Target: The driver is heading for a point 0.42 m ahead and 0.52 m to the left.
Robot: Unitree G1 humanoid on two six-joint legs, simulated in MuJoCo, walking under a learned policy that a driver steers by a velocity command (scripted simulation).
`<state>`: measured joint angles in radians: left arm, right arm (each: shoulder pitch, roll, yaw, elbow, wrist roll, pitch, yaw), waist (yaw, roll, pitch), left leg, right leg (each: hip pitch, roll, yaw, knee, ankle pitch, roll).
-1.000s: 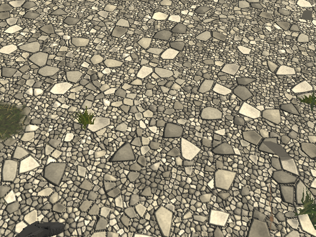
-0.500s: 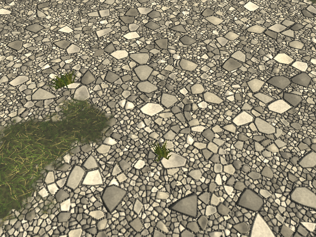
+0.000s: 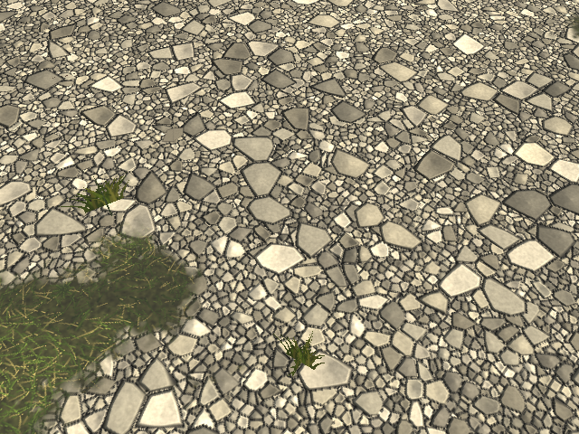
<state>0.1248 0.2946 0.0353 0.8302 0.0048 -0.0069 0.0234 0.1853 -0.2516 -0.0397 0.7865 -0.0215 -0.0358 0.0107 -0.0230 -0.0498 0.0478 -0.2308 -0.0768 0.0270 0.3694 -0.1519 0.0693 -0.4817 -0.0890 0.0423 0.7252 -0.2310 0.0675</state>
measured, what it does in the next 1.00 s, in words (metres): steps on the spot, turning left: right foot, then left foot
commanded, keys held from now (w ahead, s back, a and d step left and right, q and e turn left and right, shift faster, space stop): q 1.00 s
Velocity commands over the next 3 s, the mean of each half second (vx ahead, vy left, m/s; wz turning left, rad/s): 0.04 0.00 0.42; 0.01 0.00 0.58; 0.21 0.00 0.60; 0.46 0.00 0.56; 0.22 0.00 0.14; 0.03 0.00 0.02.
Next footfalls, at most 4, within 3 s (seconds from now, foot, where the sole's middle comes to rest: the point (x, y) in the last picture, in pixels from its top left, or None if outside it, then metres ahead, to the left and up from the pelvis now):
0.10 right None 0.11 -0.14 -0.78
0.44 left None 0.07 0.13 -0.78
0.98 right None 0.16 -0.06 -0.78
1.42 left None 0.02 0.19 -0.78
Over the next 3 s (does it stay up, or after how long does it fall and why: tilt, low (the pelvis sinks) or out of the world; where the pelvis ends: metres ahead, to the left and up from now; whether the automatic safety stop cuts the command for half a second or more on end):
stays up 0.33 0.56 -0.01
